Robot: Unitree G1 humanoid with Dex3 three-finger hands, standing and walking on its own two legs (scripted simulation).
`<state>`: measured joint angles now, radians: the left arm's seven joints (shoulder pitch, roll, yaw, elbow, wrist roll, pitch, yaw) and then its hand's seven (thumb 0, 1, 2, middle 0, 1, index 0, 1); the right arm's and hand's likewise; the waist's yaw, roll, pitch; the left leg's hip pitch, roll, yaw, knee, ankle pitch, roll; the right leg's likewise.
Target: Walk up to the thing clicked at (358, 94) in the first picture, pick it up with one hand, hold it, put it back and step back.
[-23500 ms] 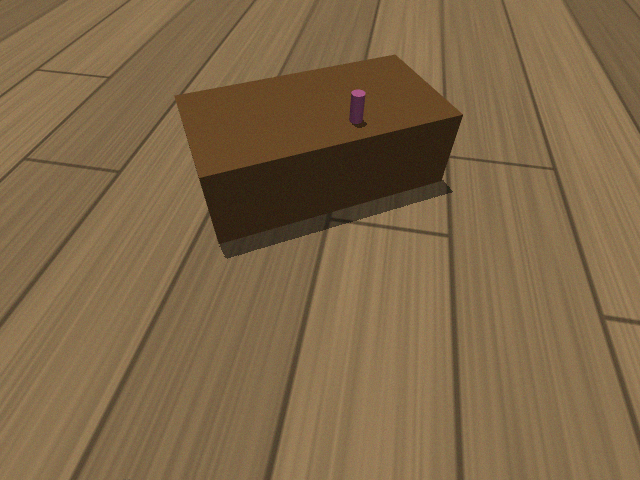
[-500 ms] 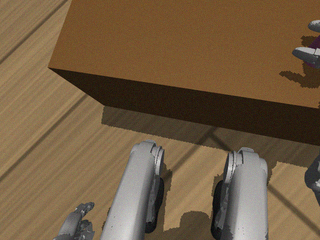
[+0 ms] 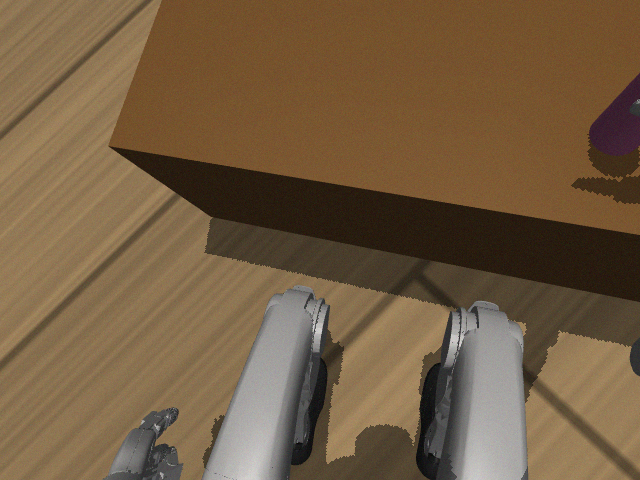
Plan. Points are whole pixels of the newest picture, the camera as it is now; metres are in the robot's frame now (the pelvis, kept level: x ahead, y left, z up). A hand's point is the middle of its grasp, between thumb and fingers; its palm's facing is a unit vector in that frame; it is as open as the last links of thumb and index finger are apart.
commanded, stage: withdraw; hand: right
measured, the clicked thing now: out of the picture +0.52 -0.29 -0.01
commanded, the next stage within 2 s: rise in 0.04 s
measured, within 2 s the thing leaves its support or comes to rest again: neither
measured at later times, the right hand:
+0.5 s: hand out of the picture +0.48 -0.39 +0.17, palm faces +0.42 +0.83 -0.36, open 17.2 cm
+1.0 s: hand out of the picture +0.31 -0.30 +0.21, palm faces +0.30 +0.89 -0.34, open 17.4 cm
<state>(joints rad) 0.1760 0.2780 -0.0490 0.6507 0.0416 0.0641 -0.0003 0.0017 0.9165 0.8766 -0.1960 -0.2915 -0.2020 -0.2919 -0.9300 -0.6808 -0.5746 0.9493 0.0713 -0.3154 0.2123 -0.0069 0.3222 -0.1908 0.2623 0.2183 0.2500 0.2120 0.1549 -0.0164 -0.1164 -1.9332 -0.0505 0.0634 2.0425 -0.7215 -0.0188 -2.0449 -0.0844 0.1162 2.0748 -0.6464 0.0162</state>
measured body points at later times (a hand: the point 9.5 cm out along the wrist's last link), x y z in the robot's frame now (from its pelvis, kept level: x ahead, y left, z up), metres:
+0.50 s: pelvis +0.03 -0.01 +0.16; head +0.19 -0.06 +0.58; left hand +0.11 +0.25 +0.05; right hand +0.45 -0.44 +0.19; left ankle +0.08 +0.12 -0.40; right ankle +0.08 -0.14 -0.40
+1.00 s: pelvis +0.07 -0.03 +0.29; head +0.12 -0.05 +0.74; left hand +0.21 +0.21 +0.19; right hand +0.30 -0.34 +0.23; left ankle +0.08 +0.12 -0.40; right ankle +0.08 -0.14 -0.40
